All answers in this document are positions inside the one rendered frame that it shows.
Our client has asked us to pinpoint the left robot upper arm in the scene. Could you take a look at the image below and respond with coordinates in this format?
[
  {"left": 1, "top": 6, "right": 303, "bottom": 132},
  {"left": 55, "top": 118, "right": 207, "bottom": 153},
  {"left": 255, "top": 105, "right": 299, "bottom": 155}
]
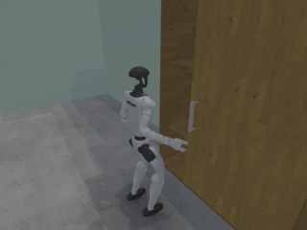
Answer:
[{"left": 119, "top": 90, "right": 132, "bottom": 121}]

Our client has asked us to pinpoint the right robot shin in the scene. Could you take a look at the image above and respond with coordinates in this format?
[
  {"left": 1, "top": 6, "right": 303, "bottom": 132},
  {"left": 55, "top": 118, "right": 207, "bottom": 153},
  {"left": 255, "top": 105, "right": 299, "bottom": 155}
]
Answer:
[{"left": 148, "top": 177, "right": 165, "bottom": 211}]

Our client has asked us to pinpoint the handle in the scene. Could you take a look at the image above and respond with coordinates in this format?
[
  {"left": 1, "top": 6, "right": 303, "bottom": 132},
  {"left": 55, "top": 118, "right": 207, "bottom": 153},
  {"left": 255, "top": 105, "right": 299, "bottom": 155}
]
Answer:
[{"left": 188, "top": 101, "right": 198, "bottom": 132}]

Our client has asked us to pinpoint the robot right forearm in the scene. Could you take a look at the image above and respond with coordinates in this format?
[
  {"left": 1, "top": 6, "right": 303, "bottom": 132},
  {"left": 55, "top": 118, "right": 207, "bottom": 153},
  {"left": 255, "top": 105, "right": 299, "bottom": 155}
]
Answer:
[{"left": 142, "top": 127, "right": 173, "bottom": 147}]

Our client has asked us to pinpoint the robot right hand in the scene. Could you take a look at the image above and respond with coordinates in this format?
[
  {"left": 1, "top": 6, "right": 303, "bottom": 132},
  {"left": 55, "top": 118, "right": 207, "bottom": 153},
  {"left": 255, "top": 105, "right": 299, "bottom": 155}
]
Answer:
[{"left": 171, "top": 138, "right": 189, "bottom": 152}]

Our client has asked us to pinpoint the robot left forearm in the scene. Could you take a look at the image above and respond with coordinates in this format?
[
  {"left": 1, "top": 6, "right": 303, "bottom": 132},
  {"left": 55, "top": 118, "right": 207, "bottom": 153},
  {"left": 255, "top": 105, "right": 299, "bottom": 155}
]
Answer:
[{"left": 121, "top": 118, "right": 134, "bottom": 133}]

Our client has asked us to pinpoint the wardrobe door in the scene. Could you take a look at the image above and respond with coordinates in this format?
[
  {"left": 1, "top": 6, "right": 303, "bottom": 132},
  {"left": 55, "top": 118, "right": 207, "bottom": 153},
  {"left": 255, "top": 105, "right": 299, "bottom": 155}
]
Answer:
[
  {"left": 183, "top": 0, "right": 307, "bottom": 230},
  {"left": 292, "top": 197, "right": 307, "bottom": 230}
]

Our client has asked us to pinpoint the right robot upper arm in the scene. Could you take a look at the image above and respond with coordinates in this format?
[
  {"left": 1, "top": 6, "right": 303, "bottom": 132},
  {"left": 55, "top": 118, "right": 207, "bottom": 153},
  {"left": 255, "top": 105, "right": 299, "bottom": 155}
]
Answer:
[{"left": 138, "top": 97, "right": 155, "bottom": 137}]

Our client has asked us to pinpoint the robot left foot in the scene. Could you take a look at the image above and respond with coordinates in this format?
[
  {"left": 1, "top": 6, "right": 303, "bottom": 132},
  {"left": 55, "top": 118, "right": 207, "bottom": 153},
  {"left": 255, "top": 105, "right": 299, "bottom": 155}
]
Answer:
[{"left": 127, "top": 188, "right": 146, "bottom": 201}]

